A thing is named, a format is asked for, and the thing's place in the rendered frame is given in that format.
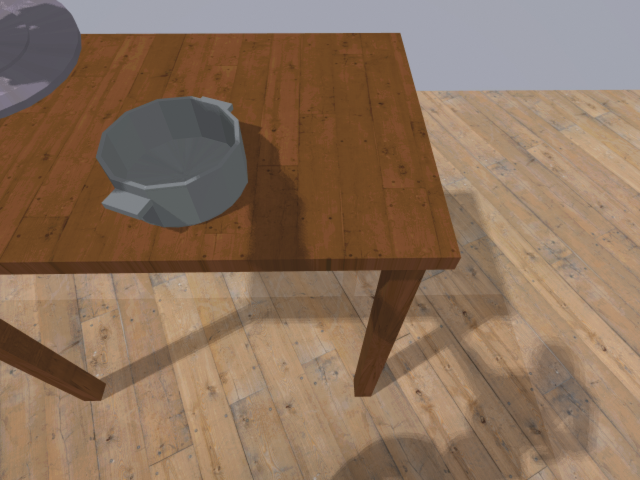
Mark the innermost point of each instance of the pot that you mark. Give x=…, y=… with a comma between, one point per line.
x=174, y=162

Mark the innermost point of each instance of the lid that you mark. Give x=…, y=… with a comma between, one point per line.
x=40, y=44

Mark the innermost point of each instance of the table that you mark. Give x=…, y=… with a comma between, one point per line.
x=341, y=175

